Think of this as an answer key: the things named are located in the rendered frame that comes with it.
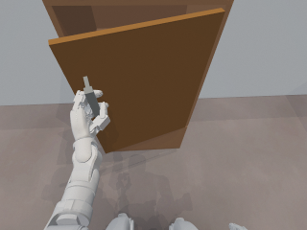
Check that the robot left forearm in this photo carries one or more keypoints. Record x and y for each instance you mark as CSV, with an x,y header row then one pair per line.
x,y
75,207

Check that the handle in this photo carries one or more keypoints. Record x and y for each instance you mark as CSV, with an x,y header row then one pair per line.
x,y
91,98

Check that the robot right shin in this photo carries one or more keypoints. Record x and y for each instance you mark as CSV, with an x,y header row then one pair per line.
x,y
179,219

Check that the robot shin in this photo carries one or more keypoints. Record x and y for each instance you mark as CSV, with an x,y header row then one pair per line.
x,y
122,215
179,219

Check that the robot left shin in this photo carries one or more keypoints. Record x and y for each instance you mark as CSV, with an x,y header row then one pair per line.
x,y
122,215

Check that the robot left hand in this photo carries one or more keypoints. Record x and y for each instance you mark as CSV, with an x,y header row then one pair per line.
x,y
81,115

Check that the cupboard door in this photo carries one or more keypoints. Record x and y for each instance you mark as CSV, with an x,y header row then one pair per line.
x,y
149,72

